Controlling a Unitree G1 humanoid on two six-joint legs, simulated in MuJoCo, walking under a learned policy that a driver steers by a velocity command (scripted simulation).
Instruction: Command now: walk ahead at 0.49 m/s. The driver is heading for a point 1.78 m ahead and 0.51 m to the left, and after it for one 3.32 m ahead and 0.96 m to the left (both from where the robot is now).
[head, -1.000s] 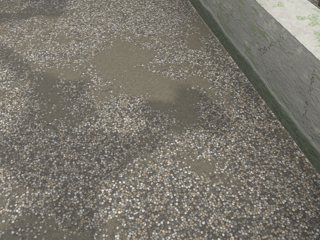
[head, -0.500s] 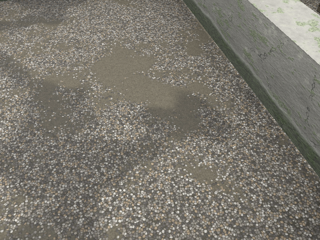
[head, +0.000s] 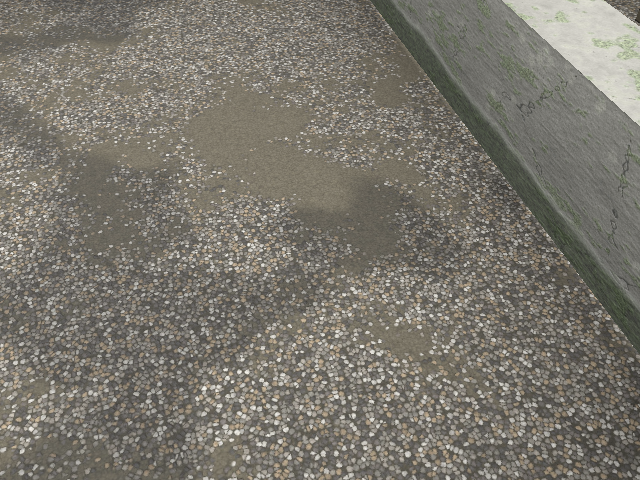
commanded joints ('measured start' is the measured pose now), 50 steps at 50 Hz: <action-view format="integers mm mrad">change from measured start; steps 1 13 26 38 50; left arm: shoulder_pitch -65 -84 -28 41 60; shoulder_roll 86 72 83 88 92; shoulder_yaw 21 17 21 28 28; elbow -90 -111 -82 36 66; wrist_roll -3 2 0 -19 -22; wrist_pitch -24 -44 -38 -26 -13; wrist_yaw -5 -15 -7 22 28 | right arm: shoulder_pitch -58 -76 -7 51 63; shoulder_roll -47 -71 -60 -90 -106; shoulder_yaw -9 -20 -13 -22 -21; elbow -102 -109 -97 -2 32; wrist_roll -6 12 -1 21 21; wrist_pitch -22 -28 -35 -30 -14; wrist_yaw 12 25 21 -5 -10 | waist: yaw -3 0 -6 0 0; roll -42 39 8 21 12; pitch -23 -10 -24 -50 -59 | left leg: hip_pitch -3 -47 18 149 159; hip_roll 18 57 37 87 95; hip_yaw -19 -104 -64 -93 -85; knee -74 -190 -137 -258 -327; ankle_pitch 240 119 267 648 630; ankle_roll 24 53 43 23 24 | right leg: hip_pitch -36 -3 -12 113 139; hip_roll -86 -45 -65 -105 -124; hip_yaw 104 45 75 91 92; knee -168 -133 -155 -261 -310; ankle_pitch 259 167 186 463 494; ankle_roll -20 13 -5 -4 -5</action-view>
